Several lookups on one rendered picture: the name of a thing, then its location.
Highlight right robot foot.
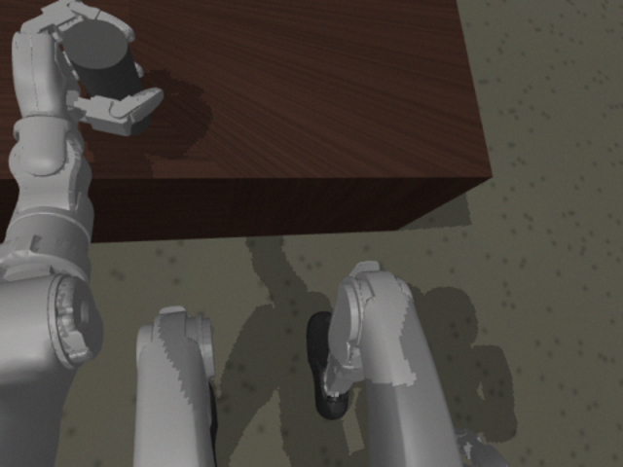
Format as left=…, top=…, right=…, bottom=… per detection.
left=307, top=311, right=348, bottom=420

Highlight can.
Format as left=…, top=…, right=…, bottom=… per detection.
left=62, top=19, right=151, bottom=136

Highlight left robot hand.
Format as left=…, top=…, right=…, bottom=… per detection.
left=12, top=0, right=164, bottom=136

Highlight left robot arm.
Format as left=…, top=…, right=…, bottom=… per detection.
left=0, top=116, right=103, bottom=467

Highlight right robot hand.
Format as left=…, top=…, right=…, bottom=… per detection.
left=454, top=428, right=510, bottom=467

